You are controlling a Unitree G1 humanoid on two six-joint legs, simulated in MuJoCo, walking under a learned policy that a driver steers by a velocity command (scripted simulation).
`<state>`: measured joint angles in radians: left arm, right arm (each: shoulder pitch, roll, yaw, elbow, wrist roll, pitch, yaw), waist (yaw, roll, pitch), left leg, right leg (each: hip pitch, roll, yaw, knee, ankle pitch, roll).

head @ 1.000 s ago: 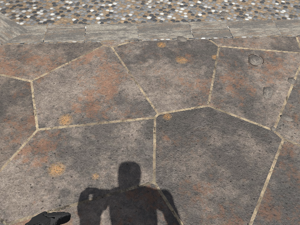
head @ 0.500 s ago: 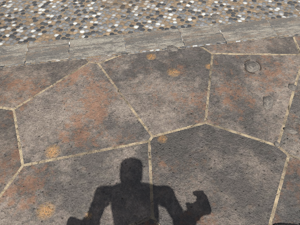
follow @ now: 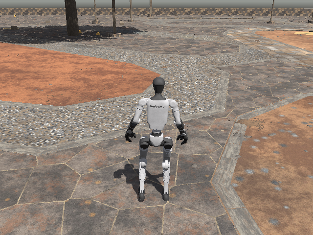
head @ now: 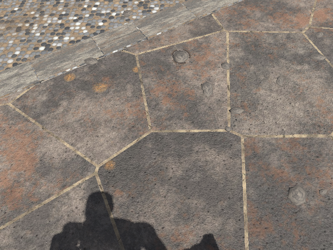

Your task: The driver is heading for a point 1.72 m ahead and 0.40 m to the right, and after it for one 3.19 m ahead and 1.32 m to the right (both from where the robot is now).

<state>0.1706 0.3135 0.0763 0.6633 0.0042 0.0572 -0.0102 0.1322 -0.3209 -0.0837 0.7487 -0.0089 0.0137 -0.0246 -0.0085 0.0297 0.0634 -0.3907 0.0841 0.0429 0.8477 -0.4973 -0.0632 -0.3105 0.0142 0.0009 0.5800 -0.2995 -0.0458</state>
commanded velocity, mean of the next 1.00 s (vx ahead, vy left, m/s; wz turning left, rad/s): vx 0.00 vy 0.00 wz -0.41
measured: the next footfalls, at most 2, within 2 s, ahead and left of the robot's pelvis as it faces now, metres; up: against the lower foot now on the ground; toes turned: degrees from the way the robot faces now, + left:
left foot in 0.44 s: +0.09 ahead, +0.12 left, +0.00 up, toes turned -22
right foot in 0.80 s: -0.02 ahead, -0.13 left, +0.00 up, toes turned -20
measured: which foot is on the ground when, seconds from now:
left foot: up 0.00-0.42, down 0.44-1.00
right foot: down 0.00-0.44, up 0.46-0.78, down 0.80-1.00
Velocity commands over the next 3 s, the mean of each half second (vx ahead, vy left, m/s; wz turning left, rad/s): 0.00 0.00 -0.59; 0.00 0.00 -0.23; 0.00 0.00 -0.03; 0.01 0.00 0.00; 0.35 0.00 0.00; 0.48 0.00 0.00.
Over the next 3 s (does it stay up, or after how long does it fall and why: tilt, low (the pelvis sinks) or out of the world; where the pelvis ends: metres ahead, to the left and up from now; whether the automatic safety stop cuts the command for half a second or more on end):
stays up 0.42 -0.18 0.01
